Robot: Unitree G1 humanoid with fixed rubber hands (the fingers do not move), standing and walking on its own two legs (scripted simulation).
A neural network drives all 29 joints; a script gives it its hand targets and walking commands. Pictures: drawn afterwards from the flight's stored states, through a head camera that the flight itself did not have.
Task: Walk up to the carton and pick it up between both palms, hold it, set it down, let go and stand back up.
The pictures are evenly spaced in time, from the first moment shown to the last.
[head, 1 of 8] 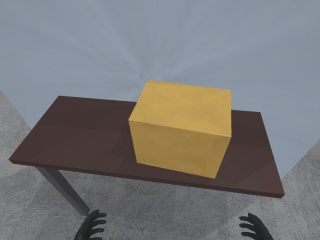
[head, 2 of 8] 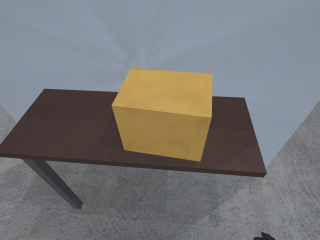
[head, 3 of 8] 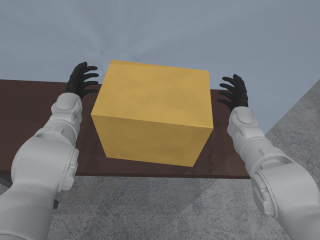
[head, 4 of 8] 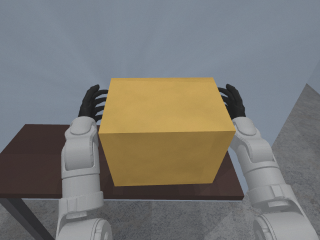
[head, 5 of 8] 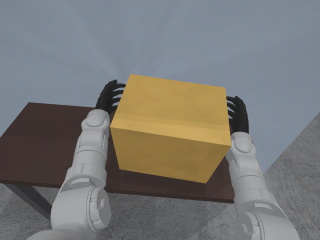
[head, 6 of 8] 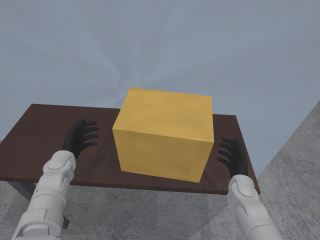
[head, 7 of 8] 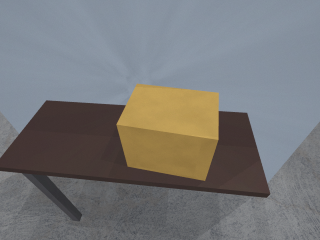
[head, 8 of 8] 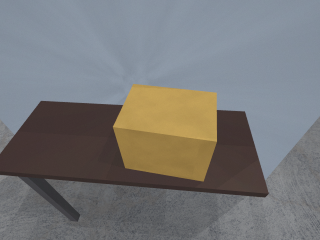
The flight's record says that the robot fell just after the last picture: no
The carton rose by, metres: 0.15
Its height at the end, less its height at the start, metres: +0.00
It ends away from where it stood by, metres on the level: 0.01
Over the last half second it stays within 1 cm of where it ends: yes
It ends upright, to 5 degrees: yes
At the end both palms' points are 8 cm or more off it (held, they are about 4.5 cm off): yes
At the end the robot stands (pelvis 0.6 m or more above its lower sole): yes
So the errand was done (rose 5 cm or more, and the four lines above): yes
